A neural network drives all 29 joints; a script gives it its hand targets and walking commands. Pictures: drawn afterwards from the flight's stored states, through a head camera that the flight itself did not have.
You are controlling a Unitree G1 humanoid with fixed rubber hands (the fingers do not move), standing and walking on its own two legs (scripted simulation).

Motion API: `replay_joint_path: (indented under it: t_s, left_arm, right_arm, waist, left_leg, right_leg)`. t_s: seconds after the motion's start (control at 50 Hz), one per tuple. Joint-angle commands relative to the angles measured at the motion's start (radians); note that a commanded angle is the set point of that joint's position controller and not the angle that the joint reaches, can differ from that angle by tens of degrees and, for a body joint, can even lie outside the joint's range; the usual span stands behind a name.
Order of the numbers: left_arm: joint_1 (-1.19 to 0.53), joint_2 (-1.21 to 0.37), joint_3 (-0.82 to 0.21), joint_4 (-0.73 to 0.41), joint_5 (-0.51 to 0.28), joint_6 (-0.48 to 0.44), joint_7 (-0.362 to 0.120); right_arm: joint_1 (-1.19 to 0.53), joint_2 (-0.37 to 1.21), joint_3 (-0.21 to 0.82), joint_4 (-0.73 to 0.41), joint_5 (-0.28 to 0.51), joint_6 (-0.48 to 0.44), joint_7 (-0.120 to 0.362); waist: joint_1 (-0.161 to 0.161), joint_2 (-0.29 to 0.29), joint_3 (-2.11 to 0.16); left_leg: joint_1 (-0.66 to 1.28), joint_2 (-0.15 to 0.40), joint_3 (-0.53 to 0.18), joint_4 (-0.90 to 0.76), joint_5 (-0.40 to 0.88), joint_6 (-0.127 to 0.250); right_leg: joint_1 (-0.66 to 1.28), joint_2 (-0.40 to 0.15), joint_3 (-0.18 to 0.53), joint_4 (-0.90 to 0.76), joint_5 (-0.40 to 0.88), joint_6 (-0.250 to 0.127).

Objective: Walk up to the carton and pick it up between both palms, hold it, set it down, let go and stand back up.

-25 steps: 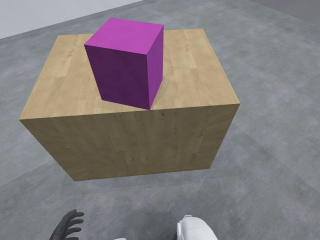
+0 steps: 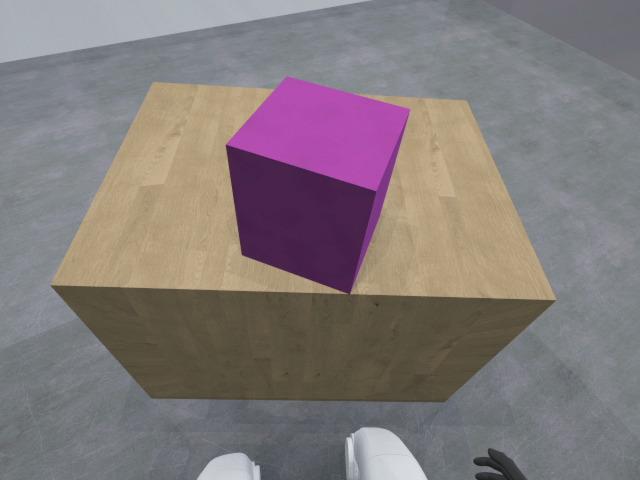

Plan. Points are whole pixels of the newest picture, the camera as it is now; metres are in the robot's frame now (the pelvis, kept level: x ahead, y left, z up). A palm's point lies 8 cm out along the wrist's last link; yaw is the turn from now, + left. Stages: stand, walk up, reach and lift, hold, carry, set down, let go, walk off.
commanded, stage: walk up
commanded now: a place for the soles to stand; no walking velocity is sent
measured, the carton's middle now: (319, 188) +0.54 -0.01 +0.02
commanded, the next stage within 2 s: none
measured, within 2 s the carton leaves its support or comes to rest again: neither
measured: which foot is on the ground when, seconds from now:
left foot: down 0.00-1.00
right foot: up 0.00-0.10, down 0.12-1.00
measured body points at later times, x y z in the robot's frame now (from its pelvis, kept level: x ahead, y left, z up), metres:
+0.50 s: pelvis +0.08 -0.01 +0.02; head +0.10 -0.01 +0.47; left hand +0.25 +0.24 -0.08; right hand +0.20 -0.26 -0.09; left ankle +0.04 +0.12 -0.70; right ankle +0.13 -0.14 -0.70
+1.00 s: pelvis +0.08 +0.00 +0.03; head +0.09 +0.00 +0.48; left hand +0.19 +0.25 -0.09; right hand +0.18 -0.26 -0.09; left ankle +0.04 +0.12 -0.70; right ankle +0.13 -0.14 -0.70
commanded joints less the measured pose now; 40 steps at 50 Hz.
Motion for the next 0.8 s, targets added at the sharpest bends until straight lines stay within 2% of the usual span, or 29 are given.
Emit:
replay_joint_path:
  t_s: [0.0,0.02,0.04,0.06,0.08,0.1,0.12,0.14,0.16,0.18,0.2,0.22,0.24,0.26,0.28,0.32,0.34,0.38,0.44,0.56,0.78]
  left_arm:
    - [0.01,0.052,0.024,-0.139,-0.012,-0.038,0.0]
    - [0.026,0.038,0.017,-0.137,-0.015,-0.043,0.002]
    - [0.049,0.035,0.015,-0.131,-0.015,-0.049,0.005]
    - [0.092,0.043,0.018,-0.119,-0.013,-0.054,0.01]
    - [0.091,0.074,0.027,-0.119,-0.012,-0.059,0.015]
    - [0.061,0.126,0.04,-0.128,-0.003,-0.061,0.022]
    - [0.029,0.201,0.049,-0.163,-0.004,-0.06,0.029]
    - [0.013,0.218,0.057,-0.163,-0.026,-0.048,0.036]
    - [-0.034,0.204,0.047,-0.168,-0.028,-0.039,0.043]
    - [-0.087,0.194,0.036,-0.172,-0.026,-0.033,0.048]
    - [-0.137,0.189,0.025,-0.177,-0.023,-0.026,0.051]
    - [-0.188,0.178,0.01,-0.183,-0.027,-0.02,0.046]
    - [-0.201,0.146,-0.003,-0.186,-0.036,-0.018,0.035]
    - [-0.188,0.105,-0.009,-0.183,-0.048,-0.017,0.028]
    - [-0.179,0.097,-0.01,-0.167,-0.048,-0.017,0.026]
    - [-0.188,0.118,-0.009,-0.144,-0.042,-0.027,0.023]
    - [-0.189,0.12,-0.01,-0.139,-0.04,-0.032,0.021]
    - [-0.191,0.116,-0.012,-0.141,-0.037,-0.038,0.02]
    - [-0.218,0.11,-0.015,-0.139,-0.038,-0.033,0.019]
    - [-0.234,0.113,-0.014,-0.127,-0.039,-0.028,0.014]
    - [-0.204,0.117,-0.008,-0.089,-0.038,-0.034,0.01]
  right_arm:
    - [-0.024,-0.211,-0.06,-0.07,0.007,-0.021,-0.015]
    - [-0.042,-0.209,-0.056,-0.076,0.01,-0.016,-0.013]
    - [-0.058,-0.208,-0.05,-0.078,0.016,-0.009,-0.01]
    - [-0.082,-0.207,-0.041,-0.082,0.028,0.0,-0.006]
    - [-0.078,-0.191,-0.029,-0.091,0.04,0.006,0.0]
    - [-0.037,-0.149,-0.013,-0.1,0.05,0.008,0.006]
    - [0.031,-0.117,-0.004,-0.11,0.051,0.02,0.007]
    - [0.027,-0.149,-0.02,-0.091,0.048,0.051,-0.008]
    - [0.005,-0.159,-0.024,-0.089,0.041,0.066,-0.012]
    - [0.01,-0.15,-0.023,-0.086,0.04,0.065,-0.014]
    - [0.047,-0.145,-0.023,-0.073,0.04,0.057,-0.014]
    - [0.094,-0.151,-0.027,-0.059,0.041,0.041,-0.012]
    - [0.091,-0.176,-0.034,-0.058,0.039,0.025,-0.008]
    - [0.023,-0.208,-0.037,-0.066,0.048,0.017,-0.001]
    - [-0.034,-0.212,-0.037,-0.069,0.059,0.012,0.006]
    - [-0.015,-0.179,-0.028,-0.067,0.053,0.004,0.007]
    - [-0.002,-0.179,-0.027,-0.067,0.049,0.003,0.005]
    - [-0.002,-0.18,-0.03,-0.068,0.046,0.005,0.005]
    - [-0.014,-0.171,-0.032,-0.08,0.049,0.009,0.008]
    - [-0.048,-0.167,-0.037,-0.093,0.053,0.019,0.014]
    - [-0.06,-0.167,-0.041,-0.083,0.05,0.017,0.02]
  waist:
    - [-0.014,0.265,0.01]
    - [-0.002,0.275,-0.024]
    - [0.017,0.264,-0.064]
    - [0.048,0.233,-0.107]
    - [0.056,0.179,-0.126]
    - [0.047,0.065,-0.159]
    - [0.027,-0.059,-0.207]
    - [0.048,-0.061,-0.209]
    - [0.043,-0.064,-0.163]
    - [0.028,-0.083,-0.127]
    - [-0.001,-0.107,-0.117]
    - [-0.04,-0.11,-0.124]
    - [-0.046,-0.066,-0.128]
    - [-0.003,0.007,-0.118]
    - [0.025,0.024,-0.104]
    - [0.008,-0.004,-0.153]
    - [0.004,0.013,-0.178]
    - [0.002,0.044,-0.216]
    - [-0.002,0.053,-0.214]
    - [0.001,0.059,-0.162]
    - [0.005,0.059,-0.124]
  left_leg:
    - [-0.01,0.272,-0.278,-0.447,0.278,0.238]
    - [-0.028,0.242,-0.204,-0.376,0.434,0.209]
    - [-0.046,0.216,-0.154,-0.297,0.524,0.178]
    - [-0.081,0.193,-0.124,-0.217,0.515,0.142]
    - [-0.121,0.161,-0.103,-0.155,0.416,0.09]
    - [-0.177,0.114,-0.056,-0.063,0.28,0.034]
    - [-0.13,0.019,-0.027,0.099,0.001,-0.025]
    - [-0.046,-0.013,-0.076,0.158,-0.249,-0.037]
    - [-0.076,0.0,-0.108,0.179,-0.268,-0.038]
    - [-0.088,0.008,-0.115,0.132,-0.219,-0.035]
    - [-0.032,0.019,-0.114,0.023,-0.131,-0.029]
    - [0.086,0.029,-0.116,-0.154,0.008,-0.015]
    - [0.132,0.049,-0.163,-0.273,0.112,0.002]
    - [0.035,0.084,-0.245,-0.325,0.098,0.021]
    - [-0.056,0.087,-0.255,-0.334,0.103,0.032]
    - [0.006,0.061,-0.192,-0.29,0.245,0.01]
    - [0.045,0.059,-0.18,-0.279,0.306,0.005]
    - [0.098,0.06,-0.166,-0.272,0.364,0.01]
    - [0.114,0.064,-0.156,-0.289,0.38,0.018]
    - [0.091,0.061,-0.149,-0.339,0.275,0.019]
    - [0.093,0.056,-0.139,-0.387,0.173,0.022]
  right_leg:
    - [0.0,-0.042,0.023,-0.242,0.021,0.011]
    - [0.097,-0.027,-0.011,-0.336,0.067,0.005]
    - [0.201,0.0,-0.048,-0.421,0.172,-0.005]
    - [0.323,0.027,-0.073,-0.527,0.325,-0.022]
    - [0.39,0.039,-0.045,-0.592,0.439,-0.044]
    - [0.456,-0.057,0.096,-0.614,0.503,-0.087]
    - [0.367,-0.272,0.418,-0.741,0.448,-0.209]
    - [0.263,-0.343,0.521,-0.819,0.316,-0.309]
    - [0.236,-0.333,0.522,-0.839,0.216,-0.318]
    - [0.218,-0.31,0.473,-0.828,0.231,-0.299]
    - [0.181,-0.28,0.403,-0.797,0.285,-0.26]
    - [0.116,-0.233,0.303,-0.751,0.338,-0.198]
    - [0.081,-0.17,0.21,-0.697,0.335,-0.127]
    - [0.149,-0.079,0.124,-0.654,0.297,-0.076]
    - [0.251,-0.046,0.093,-0.63,0.329,-0.056]
    - [0.31,-0.083,0.11,-0.615,0.543,-0.076]
    - [0.317,-0.094,0.109,-0.604,0.631,-0.087]
    - [0.328,-0.101,0.1,-0.598,0.699,-0.096]
    - [0.327,-0.089,0.075,-0.612,0.664,-0.088]
    - [0.308,-0.08,0.066,-0.659,0.537,-0.076]
    - [0.294,-0.071,0.072,-0.711,0.432,-0.067]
